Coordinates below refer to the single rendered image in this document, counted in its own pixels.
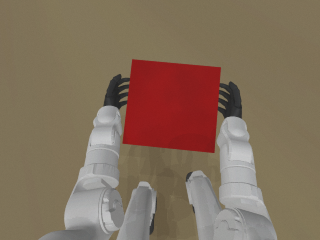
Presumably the carton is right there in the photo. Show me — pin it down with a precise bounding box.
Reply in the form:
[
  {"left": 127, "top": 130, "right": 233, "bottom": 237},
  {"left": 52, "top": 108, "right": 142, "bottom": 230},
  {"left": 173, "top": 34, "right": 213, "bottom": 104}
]
[{"left": 122, "top": 59, "right": 221, "bottom": 153}]

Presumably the robot left forearm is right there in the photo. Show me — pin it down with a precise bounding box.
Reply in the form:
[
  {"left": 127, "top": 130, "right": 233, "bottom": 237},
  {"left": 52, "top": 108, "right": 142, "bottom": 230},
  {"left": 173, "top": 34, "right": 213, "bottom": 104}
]
[{"left": 64, "top": 105, "right": 123, "bottom": 226}]

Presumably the robot right forearm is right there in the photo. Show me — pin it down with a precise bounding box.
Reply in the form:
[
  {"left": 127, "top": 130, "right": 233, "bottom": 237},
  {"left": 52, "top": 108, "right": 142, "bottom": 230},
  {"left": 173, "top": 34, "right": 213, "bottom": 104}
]
[{"left": 216, "top": 116, "right": 273, "bottom": 225}]

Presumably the robot right hand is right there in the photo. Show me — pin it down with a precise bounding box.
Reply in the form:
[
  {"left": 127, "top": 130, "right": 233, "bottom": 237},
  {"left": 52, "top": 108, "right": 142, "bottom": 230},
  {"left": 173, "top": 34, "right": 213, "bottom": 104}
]
[{"left": 217, "top": 81, "right": 242, "bottom": 119}]

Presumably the robot left hand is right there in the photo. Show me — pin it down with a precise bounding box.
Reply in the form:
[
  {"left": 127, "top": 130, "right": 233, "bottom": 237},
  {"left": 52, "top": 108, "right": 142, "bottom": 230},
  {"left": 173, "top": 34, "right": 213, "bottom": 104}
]
[{"left": 103, "top": 74, "right": 130, "bottom": 109}]

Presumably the robot right upper arm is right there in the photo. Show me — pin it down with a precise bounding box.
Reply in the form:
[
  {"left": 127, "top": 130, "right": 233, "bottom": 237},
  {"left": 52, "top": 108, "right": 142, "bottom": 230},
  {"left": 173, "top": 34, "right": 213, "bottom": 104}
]
[{"left": 213, "top": 207, "right": 277, "bottom": 240}]

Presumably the robot left upper arm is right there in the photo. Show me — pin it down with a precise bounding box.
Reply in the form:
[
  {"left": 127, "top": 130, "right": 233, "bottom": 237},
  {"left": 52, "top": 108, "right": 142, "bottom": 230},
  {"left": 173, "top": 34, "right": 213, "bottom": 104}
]
[{"left": 38, "top": 186, "right": 125, "bottom": 240}]

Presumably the right robot thigh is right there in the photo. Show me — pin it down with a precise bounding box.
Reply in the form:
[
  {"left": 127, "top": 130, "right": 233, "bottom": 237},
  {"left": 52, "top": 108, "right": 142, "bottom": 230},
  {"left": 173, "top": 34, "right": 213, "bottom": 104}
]
[{"left": 185, "top": 175, "right": 222, "bottom": 240}]

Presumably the right robot foot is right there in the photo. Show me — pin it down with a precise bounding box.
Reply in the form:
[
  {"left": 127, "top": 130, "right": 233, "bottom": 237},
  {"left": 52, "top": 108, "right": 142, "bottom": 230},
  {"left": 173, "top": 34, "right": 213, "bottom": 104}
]
[{"left": 186, "top": 172, "right": 195, "bottom": 213}]

